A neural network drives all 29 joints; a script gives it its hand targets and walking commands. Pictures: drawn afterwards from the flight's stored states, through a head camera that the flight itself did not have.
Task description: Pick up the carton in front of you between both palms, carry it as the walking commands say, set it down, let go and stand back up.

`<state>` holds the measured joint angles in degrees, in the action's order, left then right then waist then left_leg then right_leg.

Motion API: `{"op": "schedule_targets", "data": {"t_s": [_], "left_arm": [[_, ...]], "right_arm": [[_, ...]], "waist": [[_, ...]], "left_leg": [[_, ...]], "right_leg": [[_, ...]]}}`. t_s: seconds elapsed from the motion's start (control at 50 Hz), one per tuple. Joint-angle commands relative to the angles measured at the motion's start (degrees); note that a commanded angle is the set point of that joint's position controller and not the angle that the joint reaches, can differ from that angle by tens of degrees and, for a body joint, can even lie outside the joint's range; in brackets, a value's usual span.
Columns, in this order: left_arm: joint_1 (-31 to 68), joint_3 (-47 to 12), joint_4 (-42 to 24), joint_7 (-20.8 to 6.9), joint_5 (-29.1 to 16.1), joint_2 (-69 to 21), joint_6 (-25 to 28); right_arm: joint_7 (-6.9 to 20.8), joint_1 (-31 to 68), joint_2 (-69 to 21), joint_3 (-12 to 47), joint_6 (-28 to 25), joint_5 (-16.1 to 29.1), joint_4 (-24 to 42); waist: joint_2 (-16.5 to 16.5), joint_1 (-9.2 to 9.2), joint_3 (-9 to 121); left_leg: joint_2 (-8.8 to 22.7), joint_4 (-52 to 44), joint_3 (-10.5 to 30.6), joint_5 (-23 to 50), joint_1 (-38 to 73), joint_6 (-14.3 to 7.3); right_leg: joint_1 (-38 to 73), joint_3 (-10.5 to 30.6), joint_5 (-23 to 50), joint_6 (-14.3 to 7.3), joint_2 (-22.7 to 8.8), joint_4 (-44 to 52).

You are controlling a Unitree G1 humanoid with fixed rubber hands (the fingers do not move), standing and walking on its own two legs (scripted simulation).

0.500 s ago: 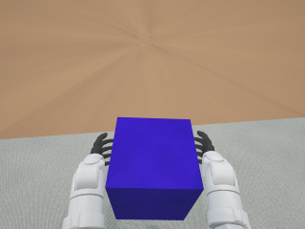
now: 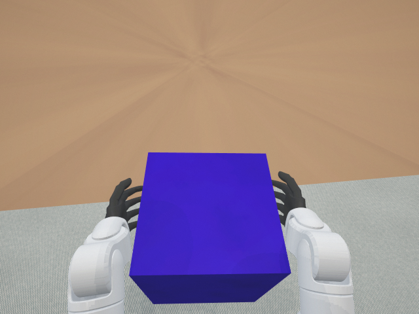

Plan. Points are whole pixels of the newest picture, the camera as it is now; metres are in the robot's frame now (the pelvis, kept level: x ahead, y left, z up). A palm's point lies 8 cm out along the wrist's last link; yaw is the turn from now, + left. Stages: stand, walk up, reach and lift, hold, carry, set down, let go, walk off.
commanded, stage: carry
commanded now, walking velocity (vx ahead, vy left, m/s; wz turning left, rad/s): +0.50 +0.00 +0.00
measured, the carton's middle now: (206, 233) +0.27 +0.01 +0.04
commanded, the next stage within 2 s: none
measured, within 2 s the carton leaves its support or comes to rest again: neither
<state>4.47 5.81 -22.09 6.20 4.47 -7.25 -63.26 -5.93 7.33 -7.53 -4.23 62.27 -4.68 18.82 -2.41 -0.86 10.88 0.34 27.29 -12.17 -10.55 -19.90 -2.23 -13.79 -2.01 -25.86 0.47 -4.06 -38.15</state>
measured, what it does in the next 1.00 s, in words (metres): walks ahead: right foot, then left foot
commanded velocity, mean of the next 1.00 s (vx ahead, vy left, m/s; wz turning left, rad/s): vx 0.42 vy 0.00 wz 0.00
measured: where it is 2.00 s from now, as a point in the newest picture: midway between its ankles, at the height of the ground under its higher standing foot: (207, 229)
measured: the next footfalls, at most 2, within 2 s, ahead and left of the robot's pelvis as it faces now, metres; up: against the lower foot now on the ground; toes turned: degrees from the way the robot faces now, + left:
right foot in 0.32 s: +0.36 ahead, -0.14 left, +0.00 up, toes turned -13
left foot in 0.82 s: +0.68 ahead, +0.08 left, +0.00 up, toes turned +14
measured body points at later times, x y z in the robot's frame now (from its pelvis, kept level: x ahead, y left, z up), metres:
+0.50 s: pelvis +0.29 -0.06 +0.01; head +0.28 -0.07 +0.46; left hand +0.51 +0.11 +0.08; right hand +0.54 -0.20 +0.08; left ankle +0.22 +0.06 -0.65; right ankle +0.32 -0.13 -0.73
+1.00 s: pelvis +0.61 +0.00 +0.01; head +0.63 +0.01 +0.46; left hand +0.89 +0.13 +0.11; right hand +0.87 -0.17 +0.11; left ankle +0.64 +0.07 -0.73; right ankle +0.54 -0.13 -0.65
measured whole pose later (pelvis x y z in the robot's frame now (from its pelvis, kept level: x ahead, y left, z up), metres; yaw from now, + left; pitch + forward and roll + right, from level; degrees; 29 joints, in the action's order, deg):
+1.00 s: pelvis +0.61 +0.00 +0.01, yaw -2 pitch +4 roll -1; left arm 3.5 4.2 -33.7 10.7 -1.9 -7.2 -67.3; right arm -10.5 3.3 -7.3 -5.0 65.4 2.6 32.9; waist -1.0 1.6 2.4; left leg 3.7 25.4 -15.4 -11.0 -18.7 -4.0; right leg -28.0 -4.5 -20.9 -1.2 -4.5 -62.8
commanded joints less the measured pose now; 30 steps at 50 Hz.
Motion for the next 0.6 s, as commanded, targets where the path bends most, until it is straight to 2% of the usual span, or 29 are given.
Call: {"op": "schedule_targets", "data": {"t_s": [0.0, 0.02, 0.04, 0.06, 0.08, 0.12, 0.18, 0.24, 0.26, 0.28, 0.3, 0.32, 0.34, 0.36, 0.38, 0.4, 0.42, 0.44, 0.48, 0.52, 0.58], "left_arm": [[24.1, -36.4, -10.3, -2.3, -16.7, -42.9, -2.7], [22.6, -35.7, -10.8, -1.7, -16.9, -43.5, -2.9], [21.2, -34.7, -11.5, -1.0, -16.7, -43.5, -2.9], [20.9, -33.6, -11.2, -0.2, -16.1, -43.4, -2.8], [19.7, -32.8, -11.3, 0.7, -15.5, -43.0, -2.4], [16.2, -30.8, -10.9, 2.6, -13.7, -41.3, -1.5], [12.5, -28.9, -10.5, 4.9, -11.8, -38.7, -0.4], [11.3, -29.1, -11.8, 5.3, -12.1, -36.6, 0.1], [10.8, -29.3, -12.0, 5.2, -12.4, -36.0, 0.1], [9.9, -29.4, -11.9, 5.1, -12.6, -35.4, 0.1], [9.2, -29.6, -12.0, 4.9, -12.8, -34.9, 0.0], [8.4, -29.6, -12.1, 4.8, -12.6, -33.8, -0.2], [8.8, -30.3, -12.3, 4.5, -13.3, -33.5, -0.3], [7.7, -31.3, -12.9, 3.8, -14.3, -35.1, -0.5], [8.7, -32.5, -14.0, 3.1, -14.8, -37.0, -0.2], [11.2, -33.4, -14.8, 2.4, -14.8, -38.6, 0.1], [12.9, -34.4, -15.2, 1.8, -14.8, -39.9, 0.3], [14.4, -35.5, -15.3, 1.0, -15.2, -40.7, 0.6], [15.1, -37.4, -15.3, -0.3, -16.3, -41.0, 1.2], [14.9, -38.0, -14.8, -1.3, -16.7, -39.8, 1.2], [13.7, -37.4, -14.3, -1.4, -16.5, -37.3, 0.6]], "right_arm": [[0.4, 12.4, -44.2, 29.6, 2.9, 11.2, 7.5], [-0.4, 12.4, -44.8, 29.6, 3.3, 11.6, 9.9], [-1.2, 13.6, -44.5, 29.7, 3.4, 12.2, 12.0], [-1.8, 15.8, -44.3, 30.1, 3.2, 12.8, 13.2], [-2.4, 15.9, -43.7, 30.3, 3.0, 13.5, 14.3], [-3.3, 14.9, -41.7, 30.6, 2.4, 14.4, 15.5], [-4.2, 12.4, -38.4, 30.5, 1.6, 15.1, 15.5], [-4.5, 10.2, -36.5, 30.7, 1.2, 15.4, 15.7], [-4.4, 10.0, -35.8, 30.9, 1.3, 15.5, 16.0], [-4.4, 9.3, -35.2, 31.1, 1.4, 15.4, 16.2], [-4.3, 8.5, -34.3, 31.1, 1.6, 15.3, 16.3], [-4.2, 8.5, -33.3, 31.4, 2.0, 15.5, 17.1], [-4.0, 8.2, -33.1, 32.1, 2.4, 15.7, 18.3], [-3.7, 7.7, -34.1, 33.0, 2.6, 16.2, 18.2], [-3.1, 8.1, -36.2, 33.4, 2.6, 16.0, 18.0], [-2.5, 8.7, -38.0, 33.2, 2.2, 15.6, 17.0], [-1.9, 8.6, -39.4, 33.1, 1.8, 14.9, 16.2], [-1.4, 8.7, -40.5, 33.1, 1.3, 14.2, 15.5], [-0.9, 7.9, -41.1, 32.9, 0.4, 12.6, 14.5], [-1.0, 7.2, -40.8, 32.6, 0.1, 11.4, 13.7], [-1.6, 6.4, -39.2, 32.4, 0.5, 10.7, 13.6]], "waist": [[13.3, 2.82, 6.2], [8.9, 2.7, 5.7], [5.8, 2.55, 5.9], [5.3, 2.45, 5.0], [6.3, 2.38, 4.1], [7.6, 1.96, 3.0], [9.5, 1.86, 1.0], [11.7, 1.64, -0.4], [11.2, 1.04, 0.1], [9.7, 0.53, 2.1], [6.7, -0.19, 5.2], [-3.2, -1.35, 8.3], [-15.5, -0.96, 10.0], [-12.0, -0.79, 9.4], [-8.2, -0.69, 8.8], [-2.6, -0.45, 9.0], [0.2, -0.2, 8.3], [0.2, 0.04, 8.1], [-2.2, 0.02, 6.6], [-3.2, 0.0, 4.6], [-3.8, -0.06, 1.5]], "left_leg": [[27.3, -14.0, 41.3, -6.0, 33.9, -13.1], [25.5, -13.5, 36.5, -1.9, 31.4, -12.0], [23.9, -15.0, 31.8, -3.7, 29.2, -10.3], [22.1, -16.9, 27.0, -5.2, 26.7, -8.6], [19.9, -18.1, 22.4, -4.0, 24.8, -7.5], [16.9, -18.6, 15.7, -1.5, 21.0, -6.1], [14.7, -17.7, 9.0, 4.5, 17.1, -4.4], [14.2, -14.8, 5.5, 8.2, 14.9, -2.6], [13.4, -10.4, 3.2, 11.8, 13.5, -1.7], [11.3, -2.8, 0.3, 15.9, 11.3, -0.5], [9.2, 8.1, -1.6, 16.1, 6.4, 0.9], [5.5, 23.7, -1.3, 5.6, -3.8, 3.7], [-0.2, 39.2, 2.5, -16.3, -18.2, 5.2], [3.0, 45.9, 9.8, -16.6, -21.3, 3.3], [5.3, 47.8, 11.0, -14.8, -22.1, 1.8], [7.3, 46.5, 11.5, -11.5, -21.7, 1.0], [8.7, 42.9, 12.1, -8.2, -20.0, 0.7], [9.1, 39.1, 11.8, -6.0, -17.4, 0.7], [8.0, 31.6, 9.3, -4.1, -15.2, 1.1], [7.5, 24.1, 7.2, -1.7, -15.8, 1.8], [6.4, 13.4, 4.3, 3.8, -16.5, 2.3]], "right_leg": [[-37.3, -0.4, -4.9, -1.5, -0.9, -23.0], [-37.9, 0.0, -3.6, -1.7, -2.8, -25.5], [-37.1, 0.3, -0.7, -1.6, -3.9, -23.6], [-35.3, -0.3, 2.0, -1.1, -4.2, -19.6], [-33.0, -1.9, 5.7, -0.5, -3.6, -15.8], [-27.6, -4.2, 10.7, 0.4, -2.3, -8.1], [-19.6, -7.8, 16.3, 0.3, 0.0, 2.4], [-10.7, -10.9, 21.7, -0.7, 0.8, 7.6], [-5.3, -12.7, 21.7, -1.1, 1.9, 9.1], [2.5, -14.8, 18.4, -1.4, 4.0, 9.6], [12.7, -13.0, 14.3, -1.7, 3.2, 9.7], [20.5, 8.4, -0.7, -5.4, -9.8, 18.0], [28.2, 31.3, -3.3, -12.6, -22.2, 26.2], [25.2, 32.6, 4.0, -13.7, -22.8, 27.3], [21.9, 26.8, 10.8, -13.0, -20.7, 25.8], [19.2, 21.6, 12.8, -11.5, -19.3, 25.1], [15.3, 17.1, 13.1, -9.8, -17.9, 26.2], [12.2, 12.6, 11.3, -8.3, -16.7, 27.4], [9.3, 6.9, 9.1, -7.4, -15.0, 29.5], [9.3, 4.1, 8.7, -7.9, -14.5, 31.7], [11.2, -0.6, 13.3, -7.5, -12.4, 31.7]]}}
